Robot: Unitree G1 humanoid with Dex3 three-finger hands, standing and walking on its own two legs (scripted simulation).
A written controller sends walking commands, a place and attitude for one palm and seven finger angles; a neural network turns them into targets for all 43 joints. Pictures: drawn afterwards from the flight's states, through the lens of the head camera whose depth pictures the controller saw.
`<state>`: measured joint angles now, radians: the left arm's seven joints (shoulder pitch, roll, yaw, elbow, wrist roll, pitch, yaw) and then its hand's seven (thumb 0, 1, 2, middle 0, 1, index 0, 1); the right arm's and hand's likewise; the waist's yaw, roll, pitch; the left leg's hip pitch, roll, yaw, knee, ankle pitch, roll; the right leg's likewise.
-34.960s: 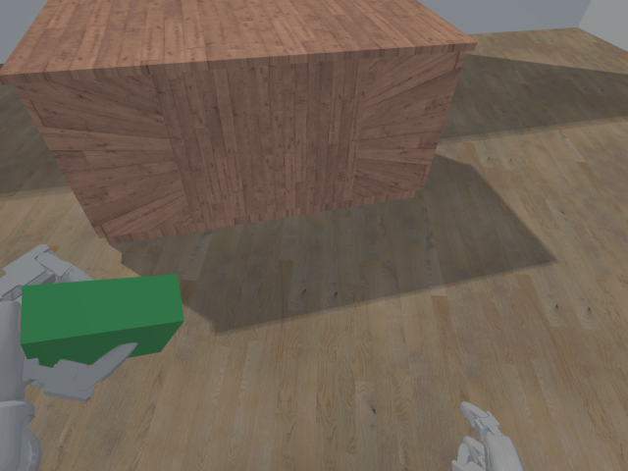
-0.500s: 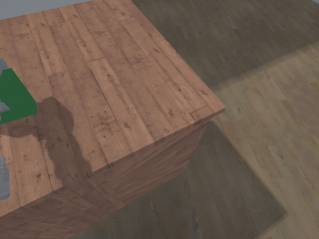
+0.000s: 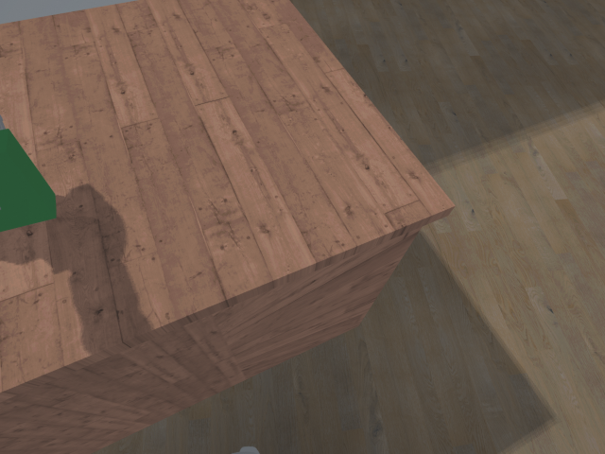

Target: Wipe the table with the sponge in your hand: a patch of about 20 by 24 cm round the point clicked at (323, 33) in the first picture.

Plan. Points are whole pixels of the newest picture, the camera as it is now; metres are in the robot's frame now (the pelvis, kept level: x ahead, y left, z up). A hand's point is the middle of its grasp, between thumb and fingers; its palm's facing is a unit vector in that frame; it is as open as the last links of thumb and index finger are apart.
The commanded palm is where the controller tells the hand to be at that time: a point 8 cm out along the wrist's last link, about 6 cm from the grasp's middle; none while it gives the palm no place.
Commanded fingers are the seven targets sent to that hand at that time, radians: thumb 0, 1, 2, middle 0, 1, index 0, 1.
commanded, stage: wipe back along the first lane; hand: left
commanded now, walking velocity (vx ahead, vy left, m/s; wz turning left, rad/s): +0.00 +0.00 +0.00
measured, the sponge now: out of the picture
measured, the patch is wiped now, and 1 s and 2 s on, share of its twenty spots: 1.00 1.00 1.00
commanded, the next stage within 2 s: lift the sponge slowly off the table in 1.64 s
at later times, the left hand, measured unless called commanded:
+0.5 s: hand out of the picture +0.41 +0.40 +0.10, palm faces -0.13 +0.00 -0.99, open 8.9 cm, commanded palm +0.39 +0.38 +0.13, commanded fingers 0.00 0.10 1.30 -1.20 -1.60 -1.20 -1.60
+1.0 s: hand out of the picture +0.36 +0.38 +0.10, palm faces -0.08 +0.00 -1.00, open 8.9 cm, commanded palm +0.33 +0.36 +0.13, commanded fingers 0.00 0.10 1.30 -1.20 -1.60 -1.20 -1.60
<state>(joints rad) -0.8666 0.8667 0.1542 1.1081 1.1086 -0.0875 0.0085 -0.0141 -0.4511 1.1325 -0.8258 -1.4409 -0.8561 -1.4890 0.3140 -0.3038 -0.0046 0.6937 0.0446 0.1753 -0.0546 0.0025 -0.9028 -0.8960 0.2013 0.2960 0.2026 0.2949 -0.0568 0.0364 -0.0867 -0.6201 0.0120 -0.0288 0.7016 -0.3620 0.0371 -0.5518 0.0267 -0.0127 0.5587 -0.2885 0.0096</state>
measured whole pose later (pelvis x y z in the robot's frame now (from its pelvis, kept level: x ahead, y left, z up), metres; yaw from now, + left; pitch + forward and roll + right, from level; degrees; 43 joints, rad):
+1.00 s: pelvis +0.01 +0.00 +0.01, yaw +1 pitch +10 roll -3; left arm -0.47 0.68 0.09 0.70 0.97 0.06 0.05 -0.02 -0.42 1.13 -0.79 -1.49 -0.82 -1.54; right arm 0.23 -0.29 -0.01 0.65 0.07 0.16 -0.01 0.01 -0.90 -0.90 0.20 0.30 0.20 0.29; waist 0.03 0.07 -0.11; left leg -0.45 -0.01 -0.02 0.62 -0.34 0.04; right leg -0.39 0.01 0.00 0.50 -0.28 0.02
